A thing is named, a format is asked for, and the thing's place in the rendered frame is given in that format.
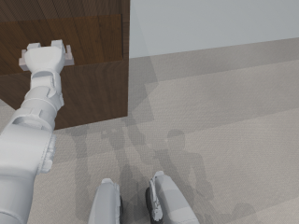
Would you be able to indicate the drawer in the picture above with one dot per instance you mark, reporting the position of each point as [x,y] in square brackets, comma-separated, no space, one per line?
[93,39]

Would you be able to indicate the robot left upper arm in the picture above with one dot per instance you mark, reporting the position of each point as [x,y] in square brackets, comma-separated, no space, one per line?
[24,153]

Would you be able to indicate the right robot foot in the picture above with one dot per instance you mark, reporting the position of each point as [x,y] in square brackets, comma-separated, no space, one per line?
[150,208]

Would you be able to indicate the robot left forearm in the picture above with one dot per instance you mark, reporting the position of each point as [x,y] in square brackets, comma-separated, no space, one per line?
[41,103]

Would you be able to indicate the handle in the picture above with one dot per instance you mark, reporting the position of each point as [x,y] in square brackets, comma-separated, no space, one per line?
[68,58]

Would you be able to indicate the left robot hand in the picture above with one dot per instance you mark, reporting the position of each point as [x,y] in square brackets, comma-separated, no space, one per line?
[51,57]

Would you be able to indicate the cabinet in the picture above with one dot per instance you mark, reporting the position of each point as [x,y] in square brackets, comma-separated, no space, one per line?
[91,92]

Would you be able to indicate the left robot shin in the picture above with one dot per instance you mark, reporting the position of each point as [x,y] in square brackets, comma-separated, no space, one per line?
[117,211]

